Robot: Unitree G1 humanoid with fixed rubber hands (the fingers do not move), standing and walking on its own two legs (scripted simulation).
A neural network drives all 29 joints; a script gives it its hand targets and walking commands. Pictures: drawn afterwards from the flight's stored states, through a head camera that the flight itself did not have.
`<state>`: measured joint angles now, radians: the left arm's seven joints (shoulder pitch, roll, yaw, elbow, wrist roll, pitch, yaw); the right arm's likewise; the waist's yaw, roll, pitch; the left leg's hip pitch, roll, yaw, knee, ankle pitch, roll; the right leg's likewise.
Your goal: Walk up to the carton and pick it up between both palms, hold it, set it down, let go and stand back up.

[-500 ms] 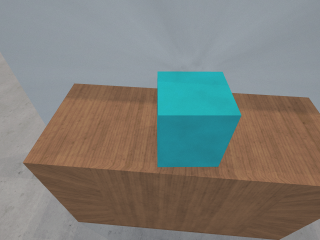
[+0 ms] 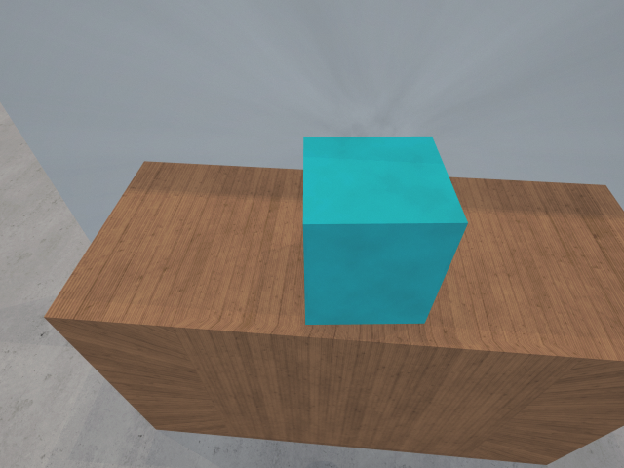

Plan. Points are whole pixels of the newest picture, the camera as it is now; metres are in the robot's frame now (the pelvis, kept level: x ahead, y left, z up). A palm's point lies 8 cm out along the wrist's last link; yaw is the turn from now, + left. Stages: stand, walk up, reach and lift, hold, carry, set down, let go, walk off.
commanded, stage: stand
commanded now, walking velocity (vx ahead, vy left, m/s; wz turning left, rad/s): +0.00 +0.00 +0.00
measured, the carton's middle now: (366, 233) +0.48 -0.08 +0.01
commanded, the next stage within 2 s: none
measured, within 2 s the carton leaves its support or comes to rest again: neither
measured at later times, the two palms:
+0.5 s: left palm out of the picture +0.02 +0.24 -0.13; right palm out of the picture +0.02 -0.26 -0.12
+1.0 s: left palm out of the picture +0.02 +0.23 -0.13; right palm out of the picture +0.01 -0.26 -0.13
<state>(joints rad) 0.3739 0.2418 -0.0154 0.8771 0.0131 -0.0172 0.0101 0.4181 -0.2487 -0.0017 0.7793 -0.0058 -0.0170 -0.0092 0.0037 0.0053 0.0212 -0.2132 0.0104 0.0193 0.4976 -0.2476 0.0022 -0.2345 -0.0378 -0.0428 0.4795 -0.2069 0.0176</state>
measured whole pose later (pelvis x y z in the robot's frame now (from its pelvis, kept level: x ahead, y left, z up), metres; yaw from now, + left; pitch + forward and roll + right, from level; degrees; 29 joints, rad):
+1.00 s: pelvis +0.01 -0.02 +0.00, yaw +0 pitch -2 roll +0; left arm 0.35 0.21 -0.01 0.96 0.00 -0.01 0.02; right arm 0.40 -0.22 0.00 0.92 0.00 -0.01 -0.03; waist 0.00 0.01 0.03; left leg -0.18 0.04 0.01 0.45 -0.24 -0.02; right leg -0.21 -0.01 -0.05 0.44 -0.20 -0.01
